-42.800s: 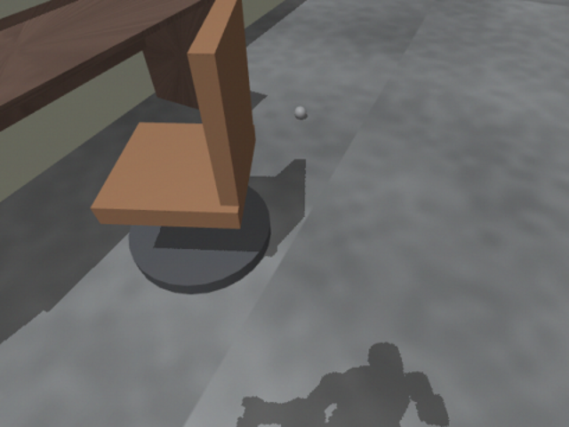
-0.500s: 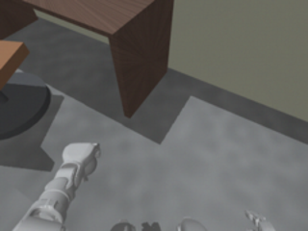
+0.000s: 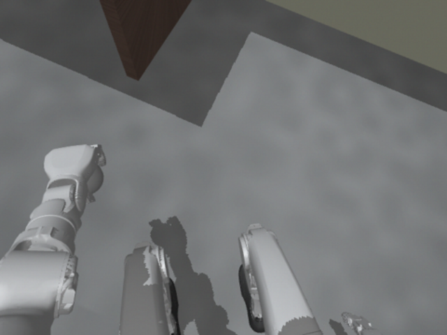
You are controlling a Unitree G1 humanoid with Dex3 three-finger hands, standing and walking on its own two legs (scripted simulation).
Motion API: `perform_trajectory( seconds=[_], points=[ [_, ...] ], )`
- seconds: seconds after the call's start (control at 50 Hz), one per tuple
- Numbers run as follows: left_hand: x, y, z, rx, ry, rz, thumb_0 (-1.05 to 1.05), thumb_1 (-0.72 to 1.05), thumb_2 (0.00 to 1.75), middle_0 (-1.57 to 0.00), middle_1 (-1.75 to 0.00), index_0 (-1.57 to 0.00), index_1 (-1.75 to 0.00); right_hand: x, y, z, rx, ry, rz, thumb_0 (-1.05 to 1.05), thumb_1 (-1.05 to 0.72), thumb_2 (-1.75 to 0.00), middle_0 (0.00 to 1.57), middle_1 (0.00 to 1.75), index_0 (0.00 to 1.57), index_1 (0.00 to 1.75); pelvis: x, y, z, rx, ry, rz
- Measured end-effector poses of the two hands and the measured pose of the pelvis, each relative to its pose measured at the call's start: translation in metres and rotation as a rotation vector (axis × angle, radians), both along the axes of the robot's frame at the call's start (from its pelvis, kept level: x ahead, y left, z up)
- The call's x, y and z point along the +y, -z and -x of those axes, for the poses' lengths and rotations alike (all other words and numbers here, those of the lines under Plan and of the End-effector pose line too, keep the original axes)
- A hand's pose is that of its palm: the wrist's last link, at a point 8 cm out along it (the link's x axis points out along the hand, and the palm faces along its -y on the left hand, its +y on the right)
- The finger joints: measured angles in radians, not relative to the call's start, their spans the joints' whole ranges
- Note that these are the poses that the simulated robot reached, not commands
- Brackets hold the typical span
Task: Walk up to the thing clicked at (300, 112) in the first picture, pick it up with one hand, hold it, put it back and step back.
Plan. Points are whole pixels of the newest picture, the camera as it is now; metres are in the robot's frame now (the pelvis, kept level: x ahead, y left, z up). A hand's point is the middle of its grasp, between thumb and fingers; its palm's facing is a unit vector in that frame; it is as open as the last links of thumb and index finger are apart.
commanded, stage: crouch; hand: left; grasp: from above
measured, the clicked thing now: (84, 177) +0.45 +0.24 -0.16
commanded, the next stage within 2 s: lower in 1.02 s
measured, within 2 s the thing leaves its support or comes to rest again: neither
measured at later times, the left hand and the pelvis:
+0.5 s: hand (100, 181) +0.47 +0.24 -0.28, palm faces -0.46 -0.03 -0.89, open 9.4 cm; pelvis -0.01 +0.00 -0.11, yaw -3 degrees
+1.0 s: hand (107, 180) +0.49 +0.24 -0.34, palm faces -0.46 -0.02 -0.89, open 9.4 cm; pelvis -0.02 +0.00 -0.17, yaw -5 degrees
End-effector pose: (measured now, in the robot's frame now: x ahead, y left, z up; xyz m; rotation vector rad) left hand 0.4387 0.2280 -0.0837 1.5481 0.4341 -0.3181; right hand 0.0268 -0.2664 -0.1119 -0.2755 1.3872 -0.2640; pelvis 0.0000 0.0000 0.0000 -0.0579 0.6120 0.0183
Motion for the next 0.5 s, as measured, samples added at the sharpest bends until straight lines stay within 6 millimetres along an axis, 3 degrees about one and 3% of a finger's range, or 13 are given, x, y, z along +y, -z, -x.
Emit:
perform_trajectory(
  seconds=[0.22,0.36,0.5],
  points=[
    [0.004,0.08,-0.024,-0.022,0.005,0.019,-0.02,0.02,0.55,-0.6,-0.73,-0.71,-0.69,-0.009,0.057,-0.017,0.002,-0.09,0.006,0.0,-0.91,-0.9,0.2,0.3,0.2,0.3,-0.003,0.065,0.004,0.052,0.002,0.022],
    [0.006,0.111,-0.034,-0.017,-0.005,0.021,-0.02,0.01,0.58,-0.6,-0.73,-0.72,-0.7,-0.015,0.076,-0.017,0.015,-0.107,0.014,0.0,-0.92,-0.9,0.2,0.3,0.2,0.3,-0.004,0.089,0.005,0.055,0.012,0.032],
    [0.009,0.135,-0.04,-0.004,-0.01,0.021,-0.02,0.0,0.59,-0.6,-0.73,-0.71,-0.7,-0.016,0.091,-0.002,0.057,-0.098,0.01,0.0,-0.92,-0.9,0.2,0.3,0.2,0.3,-0.004,0.109,0.007,0.051,0.016,0.037]
  ],
)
